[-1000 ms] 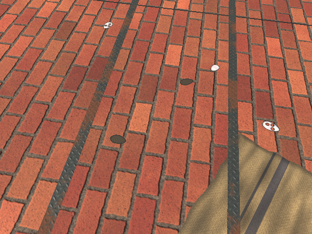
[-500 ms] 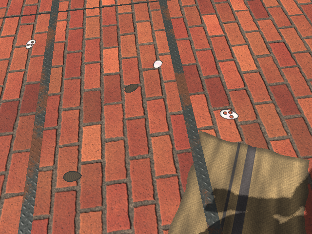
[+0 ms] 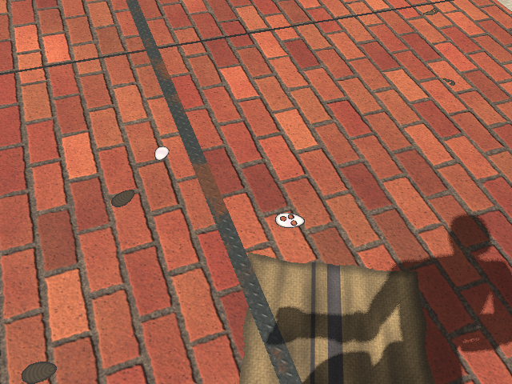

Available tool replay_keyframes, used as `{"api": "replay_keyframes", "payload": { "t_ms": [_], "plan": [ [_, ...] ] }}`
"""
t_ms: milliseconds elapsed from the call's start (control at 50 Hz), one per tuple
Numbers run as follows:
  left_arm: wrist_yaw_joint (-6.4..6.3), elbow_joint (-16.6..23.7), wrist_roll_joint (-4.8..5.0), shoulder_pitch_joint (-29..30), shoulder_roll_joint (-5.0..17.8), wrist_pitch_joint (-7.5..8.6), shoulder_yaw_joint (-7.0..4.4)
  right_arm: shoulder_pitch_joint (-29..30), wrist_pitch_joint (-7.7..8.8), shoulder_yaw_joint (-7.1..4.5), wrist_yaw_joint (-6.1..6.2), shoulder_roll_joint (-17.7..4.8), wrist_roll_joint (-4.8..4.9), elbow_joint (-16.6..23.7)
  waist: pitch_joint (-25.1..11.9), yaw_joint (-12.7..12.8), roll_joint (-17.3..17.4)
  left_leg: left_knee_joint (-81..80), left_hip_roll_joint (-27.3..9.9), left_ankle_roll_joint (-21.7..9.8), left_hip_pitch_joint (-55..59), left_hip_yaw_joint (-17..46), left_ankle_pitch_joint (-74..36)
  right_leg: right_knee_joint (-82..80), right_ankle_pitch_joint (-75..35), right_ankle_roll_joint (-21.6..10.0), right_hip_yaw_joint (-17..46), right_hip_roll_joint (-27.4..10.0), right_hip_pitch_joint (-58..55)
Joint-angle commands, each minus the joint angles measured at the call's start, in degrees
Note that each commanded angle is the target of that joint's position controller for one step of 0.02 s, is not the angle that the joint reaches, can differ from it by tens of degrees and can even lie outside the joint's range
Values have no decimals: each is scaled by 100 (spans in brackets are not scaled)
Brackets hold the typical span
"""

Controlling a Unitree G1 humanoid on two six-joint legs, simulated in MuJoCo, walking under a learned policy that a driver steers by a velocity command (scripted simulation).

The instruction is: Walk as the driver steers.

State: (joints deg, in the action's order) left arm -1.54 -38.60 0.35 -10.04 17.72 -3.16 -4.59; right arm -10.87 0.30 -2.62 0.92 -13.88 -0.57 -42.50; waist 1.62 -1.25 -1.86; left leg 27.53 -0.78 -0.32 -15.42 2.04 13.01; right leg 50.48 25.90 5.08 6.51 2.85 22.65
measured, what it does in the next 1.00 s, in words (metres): walks ahead: right foot, then right foot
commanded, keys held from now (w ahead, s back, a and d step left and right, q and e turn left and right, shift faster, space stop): no key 0.04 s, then w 0.68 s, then w+q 0.08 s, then q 0.20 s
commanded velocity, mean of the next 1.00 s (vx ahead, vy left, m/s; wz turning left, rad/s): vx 0.33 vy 0.00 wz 0.04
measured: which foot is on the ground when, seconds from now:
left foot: down 0.00-0.82, up 0.84-1.00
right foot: up 0.00-0.08, down 0.10-0.34, up 0.36-0.78, down 0.80-1.00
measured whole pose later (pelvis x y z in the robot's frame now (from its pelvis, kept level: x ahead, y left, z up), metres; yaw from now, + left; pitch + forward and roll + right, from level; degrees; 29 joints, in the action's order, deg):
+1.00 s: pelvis +0.33 -0.05 +0.00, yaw +5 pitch +0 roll -1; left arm 1.6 -42.8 -1.3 -9.6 14.7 5.3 -2.9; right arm -15.9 0.6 -3.9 1.4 -18.5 1.5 -45.3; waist 4.6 -0.5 2.7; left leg 65.6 -3.2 1.9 -28.9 3.6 22.2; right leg 23.2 8.0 -3.3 -6.8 1.0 15.9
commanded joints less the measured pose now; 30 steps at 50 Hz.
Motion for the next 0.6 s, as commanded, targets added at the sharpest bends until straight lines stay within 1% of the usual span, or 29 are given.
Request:
{"api": "replay_keyframes", "payload": {
  "t_ms": [20, 40, 60, 80, 100, 120, 140, 160, 180, 200, 220, 240, 260, 280, 300, 320, 340, 360, 380, 400, 420, 440, 460, 480, 500, 520, 560, 600],
  "plan": [
    [28, 396, 50, 205, 121, 87, 23, 86, -15, -207, 11, -930, 26, 289, -610, -71, 1429, -488, -1006, -1073, 880, 964, -2371, -1370, -143, 69, -443, -156, -381],
    [35, 311, 65, 78, 175, 91, 2, 85, -35, -203, 6, -958, 60, 268, -599, -5, 1391, -416, -997, -1047, 859, 989, -2313, -2014, -609, 9, -515, -143, -657],
    [43, 178, 45, -147, 136, 94, 19, 46, -33, -159, -6, -866, 94, 228, -653, 108, 1272, -469, -919, -927, 693, 951, -1615, -2906, -1277, -107, -600, -113, -1176],
    [43, 123, -1, -187, 235, 90, 13, -123, 11, -129, -24, -812, 99, 163, -625, 86, 1117, -546, -820, -700, 329, 937, -746, -3175, -1615, -262, -484, -170, -1677],
    [8, 148, -46, -280, 476, 92, -15, -167, 79, -97, -63, -782, 29, 143, -670, 69, 756, -418, -669, -427, -199, 796, 89, -2879, -1712, -476, -108, -541, -2152],
    [-3, 37, -68, -382, 868, 85, -126, -229, 165, -59, -95, -623, -16, 196, -636, -99, -187, -85, -39, -186, -594, 90, 1096, -2534, -650, -861, 199, -763, -2000],
    [51, -13, -66, -611, 774, 116, -144, 185, 221, -40, -91, -621, -9, 246, -446, 261, -613, 605, 287, 59, -615, -426, 1346, -3022, 904, -1237, 688, -956, -1450],
    [73, -24, -98, -709, 776, 179, -120, 500, 267, -80, -85, -686, 59, 358, 12, 403, -865, 1158, 347, 117, -1021, -566, 1262, -3633, 1721, -1494, 1426, -1375, -1206],
    [55, -75, -86, -714, 825, 249, -118, 628, 306, -103, -68, -668, 134, 415, 398, 415, -1068, 1500, 268, 45, -1243, -493, 1300, -3926, 1873, -1669, 1901, -1645, -996],
    [35, -107, -42, -711, 771, 331, -96, 618, 350, -130, -73, -711, 172, 453, 620, 395, -1229, 1731, 126, -61, -1471, -305, 1440, -4028, 1638, -1764, 2121, -1809, -982],
    [19, -142, -11, -757, 713, 405, -78, 607, 405, -148, -108, -728, 204, 484, 660, 386, -1291, 1870, -41, -193, -1730, -133, 1602, -3999, 1264, -1792, 2177, -1921, -1200],
    [17, -156, 30, -772, 686, 444, -69, 594, 467, -140, -161, -689, 242, 494, 627, 364, -1189, 1676, -115, -318, -1780, -100, 1695, -3957, 959, -1750, 2055, -1906, -1378],
    [25, -147, 81, -681, 688, 457, -70, 535, 519, -123, -216, -630, 250, 463, 564, 295, -1043, 1214, -116, -403, -1484, -160, 1529, -3907, 664, -1650, 1788, -1782, -1365],
    [41, -108, 121, -473, 701, 452, -71, 330, 554, -116, -259, -570, 228, 351, 425, 133, -912, 619, -3, -441, -737, -328, 982, -3803, 271, -1521, 1389, -1549, -1071],
    [54, -76, 132, -319, 697, 432, -71, -38, 567, -144, -289, -562, 187, 154, 206, -66, -805, 120, 191, -397, 220, -537, 79, -3614, -75, -1405, 1038, -1330, -696],
    [59, -65, 85, -313, 603, 430, -50, -455, 542, -195, -295, -622, 146, -43, -10, -219, -677, 110, 317, -309, 1028, -584, -221, -3292, -313, -1293, 777, -1145, -331],
    [69, -19, 30, -238, 379, 454, 22, -970, 513, -244, -278, -725, 159, -179, -187, -429, -395, 37, 78, -353, 1711, -258, -55, -2675, -423, -1103, 486, -924, 106],
    [79, 158, -36, -129, -70, 510, 153, -1542, 511, -336, -223, -1181, 147, -228, -330, -589, 932, -765, -1035, -776, 2401, 1481, 657, -838, -321, -671, -243, -298, 1002],
    [28, 411, 107, -97, 146, 613, 89, -1881, 533, -441, -287, -1637, 92, -269, -385, -636, 1965, -1633, -2091, -1622, 2513, 3745, 1775, 636, 721, -510, -283, 13, 1971],
    [25, 341, 206, -171, 496, 693, -18, -1464, 564, -316, -277, -1284, 87, -191, 92, -410, 1288, -1746, -2205, -1716, 2224, 3803, 2413, 1405, 575, -597, 19, -389, 2502],
    [71, 262, 224, -160, 532, 748, -30, -1201, 576, -244, -242, -1046, 88, -121, 392, -300, 1032, -1750, -1947, -1536, 2022, 3204, 2353, 1557, -16, -709, -11, -615, 2692],
    [95, 177, 175, -169, 443, 784, -22, -1011, 576, -217, -226, -1007, 50, -71, 407, -214, 812, -1801, -1702, -1369, 1898, 2687, 1886, 1494, -493, -763, -123, -758, 2669],
    [122, 160, 109, -108, 399, 799, -29, -891, 560, -185, -218, -962, 42, -60, 452, -151, 713, -1838, -1550, -1262, 1785, 2259, 1200, 1284, -851, -757, -145, -894, 2621],
    [163, 135, 67, -92, 337, 798, -24, -856, 537, -155, -201, -909, 27, -44, 390, -122, 718, -1916, -1343, -1157, 1622, 1821, 655, 1096, -1141, -725, -211, -964, 2375],
    [200, 124, 50, -75, 257, 792, -4, -890, 528, -147, -185, -905, 31, -50, 327, -123, 746, -1977, -1225, -1146, 1553, 1501, 122, 922, -1386, -660, -335, -945, 2251],
    [221, 151, 31, 9, 204, 783, 13, -944, 518, -147, -170, -922, 58, -73, 295, -139, 698, -2017, -1151, -1161, 1538, 1230, -328, 645, -1577, -577, -435, -920, 2208],
    [242, 268, 24, 343, 66, 781, 76, -1003, 480, -150, -129, -982, 82, -123, 309, -199, 617, -2060, -1012, -1141, 1400, 772, -921, -159, -2008, -435, -561, -855, 2005],
    [290, 391, 43, 743, -61, 812, 149, -1115, 445, -171, -87, -1098, 100, -185, 357, -317, 651, -2088, -934, -1096, 1182, 456, -1143, -977, -2546, -368, -680, -732, 1616]
  ]
}}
